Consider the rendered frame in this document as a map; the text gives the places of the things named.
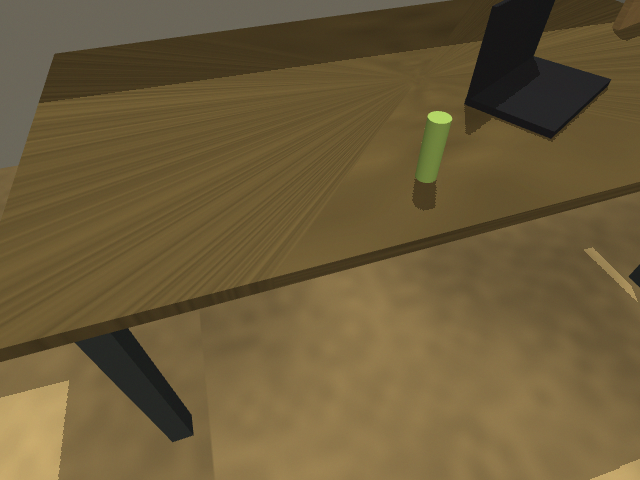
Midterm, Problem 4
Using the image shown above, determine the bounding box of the table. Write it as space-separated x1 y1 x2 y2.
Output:
0 0 640 442

